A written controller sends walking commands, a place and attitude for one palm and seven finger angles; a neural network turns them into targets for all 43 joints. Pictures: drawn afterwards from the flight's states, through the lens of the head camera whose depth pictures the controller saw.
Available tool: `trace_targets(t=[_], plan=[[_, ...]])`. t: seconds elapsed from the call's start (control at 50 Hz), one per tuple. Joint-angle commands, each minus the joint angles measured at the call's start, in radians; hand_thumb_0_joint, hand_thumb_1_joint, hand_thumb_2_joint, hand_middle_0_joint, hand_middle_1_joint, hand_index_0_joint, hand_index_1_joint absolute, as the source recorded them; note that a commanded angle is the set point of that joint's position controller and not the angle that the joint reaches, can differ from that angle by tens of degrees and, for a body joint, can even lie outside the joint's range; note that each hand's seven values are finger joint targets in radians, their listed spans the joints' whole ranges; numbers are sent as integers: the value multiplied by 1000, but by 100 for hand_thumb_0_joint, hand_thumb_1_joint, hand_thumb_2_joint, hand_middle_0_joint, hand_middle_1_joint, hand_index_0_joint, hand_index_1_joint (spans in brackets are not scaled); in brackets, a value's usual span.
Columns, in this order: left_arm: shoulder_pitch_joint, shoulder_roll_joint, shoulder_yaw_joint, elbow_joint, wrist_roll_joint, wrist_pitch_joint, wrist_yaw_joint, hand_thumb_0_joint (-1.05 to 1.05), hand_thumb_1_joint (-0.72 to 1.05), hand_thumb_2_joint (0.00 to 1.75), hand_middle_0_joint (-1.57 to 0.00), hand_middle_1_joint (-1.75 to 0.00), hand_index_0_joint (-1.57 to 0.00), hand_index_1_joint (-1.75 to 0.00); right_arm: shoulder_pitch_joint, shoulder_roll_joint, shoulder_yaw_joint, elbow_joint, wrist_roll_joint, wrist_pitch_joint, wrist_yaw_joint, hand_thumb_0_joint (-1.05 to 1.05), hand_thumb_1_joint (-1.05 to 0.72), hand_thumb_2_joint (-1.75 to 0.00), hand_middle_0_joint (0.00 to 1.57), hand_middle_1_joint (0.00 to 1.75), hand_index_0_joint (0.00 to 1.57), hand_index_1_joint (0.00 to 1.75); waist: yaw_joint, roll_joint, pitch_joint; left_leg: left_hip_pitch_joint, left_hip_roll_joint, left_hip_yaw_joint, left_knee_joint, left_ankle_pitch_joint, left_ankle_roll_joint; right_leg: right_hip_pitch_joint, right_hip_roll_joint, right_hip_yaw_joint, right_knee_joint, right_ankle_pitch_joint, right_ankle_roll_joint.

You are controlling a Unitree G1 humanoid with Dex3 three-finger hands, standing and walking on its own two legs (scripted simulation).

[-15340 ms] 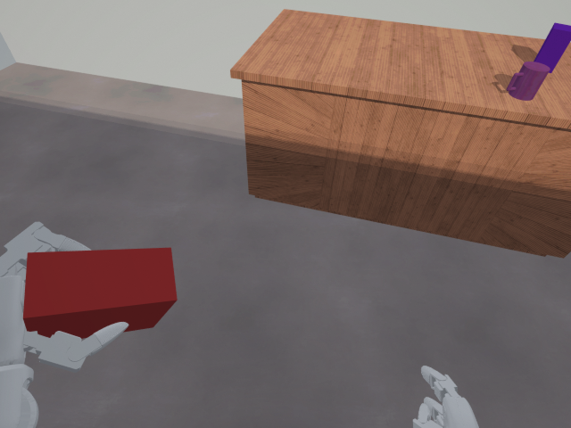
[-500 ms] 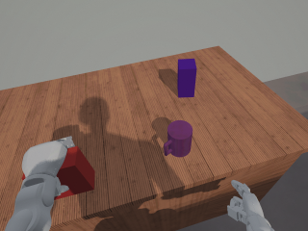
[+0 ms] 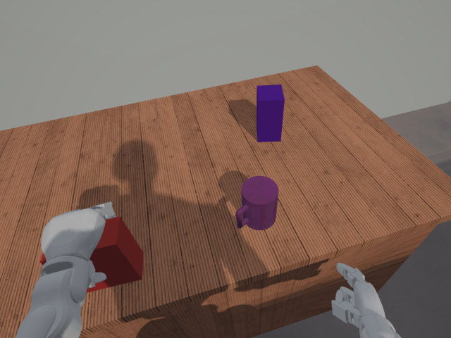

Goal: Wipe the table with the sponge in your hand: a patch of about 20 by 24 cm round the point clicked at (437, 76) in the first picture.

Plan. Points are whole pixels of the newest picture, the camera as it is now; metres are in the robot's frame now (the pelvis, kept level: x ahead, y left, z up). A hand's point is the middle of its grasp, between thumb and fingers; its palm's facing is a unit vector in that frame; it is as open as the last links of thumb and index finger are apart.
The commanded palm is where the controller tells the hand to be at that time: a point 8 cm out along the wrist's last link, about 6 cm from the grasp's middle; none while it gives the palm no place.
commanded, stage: lower the sponge onto the table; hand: left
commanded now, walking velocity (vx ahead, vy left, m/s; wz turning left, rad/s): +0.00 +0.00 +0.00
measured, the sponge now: (103, 262) +0.22 +0.28 +0.01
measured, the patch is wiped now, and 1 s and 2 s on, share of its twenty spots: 0.00 0.05 0.45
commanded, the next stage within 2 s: wipe forward along the first lane in 0.70 s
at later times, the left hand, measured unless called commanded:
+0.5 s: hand (87, 257) +0.21 +0.30 +0.04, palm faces -0.01 -0.08 -1.00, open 10.1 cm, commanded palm +0.20 +0.29 +0.10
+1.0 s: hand (88, 251) +0.23 +0.30 +0.04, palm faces +0.00 -0.04 -1.00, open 10.1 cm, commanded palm +0.22 +0.30 +0.08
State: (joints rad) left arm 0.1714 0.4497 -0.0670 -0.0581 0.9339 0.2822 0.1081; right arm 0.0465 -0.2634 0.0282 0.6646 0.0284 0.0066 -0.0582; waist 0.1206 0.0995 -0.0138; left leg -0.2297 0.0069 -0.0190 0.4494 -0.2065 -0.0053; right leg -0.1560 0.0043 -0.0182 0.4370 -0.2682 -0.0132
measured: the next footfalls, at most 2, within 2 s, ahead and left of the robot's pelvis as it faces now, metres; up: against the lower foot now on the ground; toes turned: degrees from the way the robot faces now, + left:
none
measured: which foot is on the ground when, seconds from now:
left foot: down 0.00-1.00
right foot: down 0.00-1.00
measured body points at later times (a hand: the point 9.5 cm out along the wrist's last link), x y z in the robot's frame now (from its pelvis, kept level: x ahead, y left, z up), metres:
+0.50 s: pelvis +0.00 +0.01 +0.00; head +0.00 -0.02 +0.45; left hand +0.21 +0.30 +0.09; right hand +0.24 -0.20 -0.09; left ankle +0.02 +0.12 -0.74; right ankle -0.02 -0.11 -0.74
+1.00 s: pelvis -0.01 +0.01 +0.00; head -0.01 -0.03 +0.44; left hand +0.22 +0.30 +0.09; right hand +0.23 -0.20 -0.09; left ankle +0.02 +0.12 -0.74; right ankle -0.02 -0.11 -0.74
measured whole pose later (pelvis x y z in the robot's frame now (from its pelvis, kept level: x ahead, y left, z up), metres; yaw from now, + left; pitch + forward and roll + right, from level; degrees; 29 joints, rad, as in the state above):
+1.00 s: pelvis -0.01 +0.01 +0.00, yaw +1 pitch +1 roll +0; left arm 0.11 0.42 -0.07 0.10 0.97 0.28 0.19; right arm 0.05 -0.26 0.02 0.69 0.04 0.03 -0.07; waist 0.12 0.09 -0.05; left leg -0.30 0.00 -0.03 0.51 -0.22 0.00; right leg -0.22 0.00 -0.03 0.49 -0.29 0.00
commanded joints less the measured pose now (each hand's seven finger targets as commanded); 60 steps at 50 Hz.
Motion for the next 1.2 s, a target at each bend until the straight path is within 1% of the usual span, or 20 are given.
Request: trace_targets(t=[0.0, 0.1, 0.14, 0.16, 0.34, 0.4, 0.44, 0.46, 0.68, 0.72, 0.82, 0.84, 0.86, 0.94, 0.96, 1.04, 1.06, 1.14, 1.16, 1.18], plan=[[-210, 223, 169, -211, 32, -8, 78, 0, 10, 130, -120, -160, -120, -160, -190, -95, -47, -175, 2, -59, -6, 0, -90, -90, 20, 30, 20, 30, 6, -45, -217, 133, -30, 2, -12, 235, 44, -14, 11, 22, -60, 237, -44], [-178, 200, 143, -186, 22, 16, 70, 0, 10, 130, -120, -160, -120, -160, -193, -100, -46, -173, 7, -52, 0, 0, -90, -90, 20, 30, 20, 30, -4, -47, -182, 111, -29, 0, -12, 226, 45, -27, 9, 15, -59, 236, -40], [-177, 241, 178, -203, 28, 14, 66, 0, 10, 130, -120, -160, -120, -160, -216, -100, -43, -176, 6, -56, -2, 0, -90, -90, 20, 30, 20, 30, 2, -37, -185, 126, -32, -7, -14, 220, 45, -27, 17, 40, -63, 229, -47], [-173, 194, 134, -212, 27, 10, 63, 0, 10, 130, -120, -160, -120, -160, -191, -96, -43, -182, 6, -57, -1, 0, -90, -90, 20, 30, 20, 30, -6, -24, -203, 116, -31, 2, -7, 233, 48, -19, 8, 7, -46, 244, -41], [-114, 227, 194, -227, 34, -28, 97, 0, 10, 130, -120, -160, -120, -160, -188, -96, -54, -181, 1, -54, 5, 0, -90, -90, 20, 30, 20, 30, 5, -44, -202, 122, -24, -18, 2, 238, 43, -44, 22, 35, -46, 234, -51], [-131, 179, 144, -194, 38, -22, 107, 0, 10, 130, -120, -160, -120, -160, -167, -95, -57, -174, 3, -47, 4, 0, -90, -90, 20, 30, 20, 30, -6, -48, -196, 99, -22, -7, 7, 229, 44, -56, 13, 6, -37, 224, -42], [-181, 230, 179, -188, 45, -13, 112, 0, 10, 130, -120, -160, -120, -160, -200, -98, -50, -169, 4, -47, -1, 0, -90, -90, 20, 30, 20, 30, -5, -18, -173, 109, -24, -18, -6, 188, 40, -70, 23, 33, -53, 169, -52], [-190, 172, 126, -190, 44, -16, 112, 0, 10, 130, -120, -160, -120, -160, -180, -92, -53, -174, 6, -52, -2, 0, -90, -90, 20, 30, 20, 30, -13, -23, -201, 109, -21, -5, 5, 193, 47, -68, 14, 0, -37, 174, -44], [-125, 155, 119, -114, 41, -15, 100, 0, 10, 130, -120, -160, -120, -160, -170, -97, -54, -170, 7, -41, 5, 0, -90, -90, 20, 30, 20, 30, -8, -75, -180, 67, -23, -13, -2, 173, 43, -72, 20, -5, -37, 161, -43], [-107, 136, 103, -111, 43, -15, 104, 0, 10, 130, -120, -160, -120, -160, -171, -97, -58, -170, 6, -37, 9, 0, -90, -90, 20, 30, 20, 30, -4, -45, -175, 69, -22, -12, 0, 176, 42, -78, 18, -5, -36, 163, -44], [-171, 127, 84, -71, 44, -9, 109, 0, 10, 130, -120, -160, -120, -160, -173, -100, -56, -163, 11, -32, 4, 0, -90, -90, 20, 30, 20, 30, -18, -85, -160, 52, -24, -8, 0, 133, 43, -98, 19, -5, -39, 129, -40], [-212, 165, 118, -72, 45, -9, 113, 0, 10, 130, -120, -160, -120, -160, -191, -101, -52, -162, 13, -37, 1, 0, -90, -90, 20, 30, 20, 30, -22, -82, -153, 64, -23, -16, -8, 107, 43, -108, 28, 19, -45, 97, -47], [-218, 123, 74, -57, 45, -7, 111, 0, 10, 130, -120, -160, -120, -160, -176, -99, -52, -167, 14, -40, -4, 0, -90, -90, 20, 30, 20, 30, -24, -72, -169, 56, -27, -4, -1, 101, 48, -105, 21, -6, -34, 94, -41], [-304, 182, 116, 27, 50, -6, 110, 0, 10, 130, -120, -160, -120, -160, -187, -105, -48, -141, 19, -36, -20, 0, -90, -90, 20, 30, 20, 30, -31, -80, -149, 53, -34, -7, -4, 56, 45, -131, 26, 21, -51, 53, -44], [-314, 134, 68, 59, 46, -4, 105, 0, 10, 130, -120, -160, -120, -160, -163, -103, -48, -145, 22, -38, -23, 0, -90, -90, 20, 30, 20, 30, -39, -94, -159, 40, -35, 5, 3, 54, 49, -127, 19, -6, -39, 58, -36], [-364, 192, 110, 149, 48, -5, 90, 0, 10, 130, -120, -160, -120, -160, -162, -116, -47, -127, 25, -33, -28, 0, -90, -90, 20, 30, 20, 30, -39, -96, -152, 29, -39, -1, 3, 44, 45, -139, 24, 12, -46, 55, -41], [-374, 147, 67, 167, 46, -6, 83, 0, 10, 130, -120, -160, -120, -160, -144, -113, -48, -134, 27, -33, -29, 0, -90, -90, 20, 30, 20, 30, -45, -108, -167, 20, -41, 9, 13, 53, 51, -133, 19, -6, -35, 69, -35], [-359, 203, 124, 215, 54, -22, 73, 0, 10, 130, -120, -160, -120, -160, -125, -125, -57, -130, 25, -24, -22, 0, -90, -90, 20, 30, 20, 30, -36, -99, -195, 12, -42, 6, 25, 91, 48, -116, 23, 13, -25, 134, -41], [-366, 150, 74, 226, 53, -25, 66, 0, 10, 130, -120, -160, -120, -160, -111, -120, -56, -139, 25, -23, -22, 0, -90, -90, 20, 30, 20, 30, -44, -117, -196, -2, -44, 11, 34, 96, 51, -117, 18, -7, -17, 145, -35], [-385, 165, 86, 254, 55, -28, 65, 0, 10, 130, -120, -160, -120, -160, -101, -124, -58, -132, 28, -20, -20, 0, -90, -90, 20, 30, 20, 30, -50, -134, -174, -15, -40, 9, 37, 93, 50, -136, 18, -7, -18, 145, -34]])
